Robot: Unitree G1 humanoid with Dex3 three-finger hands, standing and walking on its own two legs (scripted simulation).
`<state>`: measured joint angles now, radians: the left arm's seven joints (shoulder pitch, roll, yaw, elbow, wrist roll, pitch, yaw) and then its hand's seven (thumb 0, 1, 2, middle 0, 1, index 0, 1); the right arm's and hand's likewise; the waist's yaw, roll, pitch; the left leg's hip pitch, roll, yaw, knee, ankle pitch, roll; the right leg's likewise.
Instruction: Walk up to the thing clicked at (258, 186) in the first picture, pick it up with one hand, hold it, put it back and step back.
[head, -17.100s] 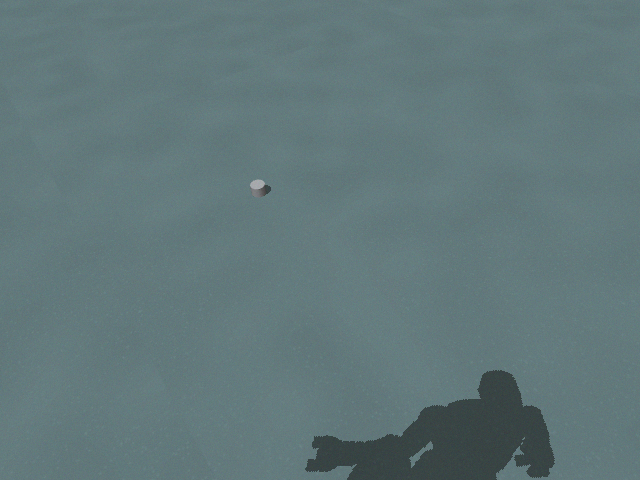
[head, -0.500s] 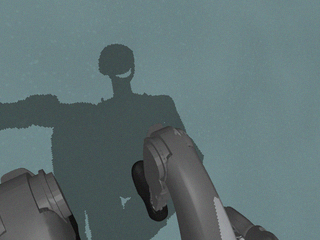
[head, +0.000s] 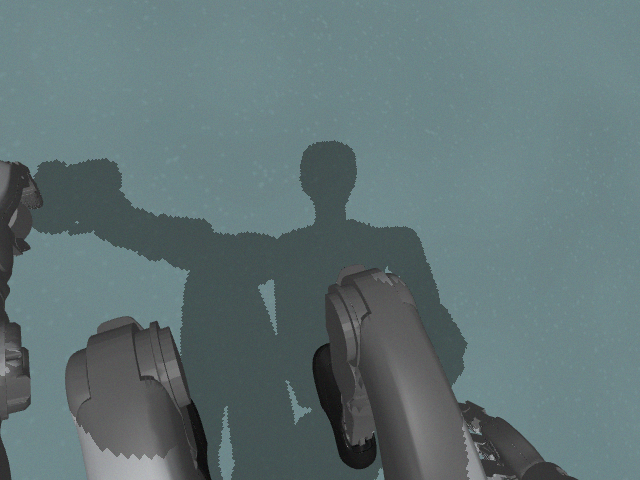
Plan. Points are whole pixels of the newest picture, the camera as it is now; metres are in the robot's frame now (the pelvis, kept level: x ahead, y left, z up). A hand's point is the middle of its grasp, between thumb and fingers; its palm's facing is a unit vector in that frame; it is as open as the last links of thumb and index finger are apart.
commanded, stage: settle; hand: left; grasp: from above
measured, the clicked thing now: out of the picture +0.46 +0.35 -0.20
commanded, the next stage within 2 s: lift in 0.26 s
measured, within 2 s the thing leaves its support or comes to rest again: neither
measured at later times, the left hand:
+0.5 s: hand out of the picture +0.44 +0.33 -0.13, palm faces -0.43 -0.10 -0.89, open 7.7 cm
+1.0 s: hand out of the picture +0.37 +0.33 +0.01, palm faces -0.44 -0.13 -0.89, open 7.7 cm
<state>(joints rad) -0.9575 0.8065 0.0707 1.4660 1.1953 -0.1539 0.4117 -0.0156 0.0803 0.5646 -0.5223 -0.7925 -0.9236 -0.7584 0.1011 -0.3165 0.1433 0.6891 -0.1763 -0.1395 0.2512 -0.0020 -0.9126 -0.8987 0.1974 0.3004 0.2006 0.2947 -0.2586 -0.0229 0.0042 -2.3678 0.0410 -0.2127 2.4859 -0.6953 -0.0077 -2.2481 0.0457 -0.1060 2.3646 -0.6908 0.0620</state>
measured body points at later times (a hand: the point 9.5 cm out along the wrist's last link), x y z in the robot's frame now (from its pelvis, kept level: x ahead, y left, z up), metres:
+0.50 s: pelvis -0.01 +0.00 +0.02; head +0.22 +0.08 +0.40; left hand +0.46 +0.33 -0.08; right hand +0.06 -0.27 -0.08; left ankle +0.07 +0.13 -0.28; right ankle +0.10 -0.13 -0.28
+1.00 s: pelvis -0.01 +0.00 +0.12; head +0.18 +0.06 +0.52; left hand +0.39 +0.33 +0.06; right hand +0.13 -0.26 -0.01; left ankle +0.07 +0.13 -0.28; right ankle +0.10 -0.13 -0.28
